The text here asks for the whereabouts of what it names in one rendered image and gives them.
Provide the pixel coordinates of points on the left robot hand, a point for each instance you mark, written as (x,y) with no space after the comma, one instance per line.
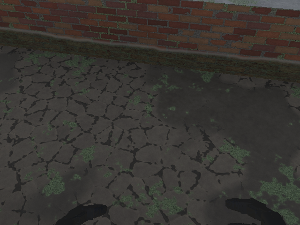
(81,214)

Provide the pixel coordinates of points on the right robot hand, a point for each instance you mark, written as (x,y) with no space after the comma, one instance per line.
(256,210)

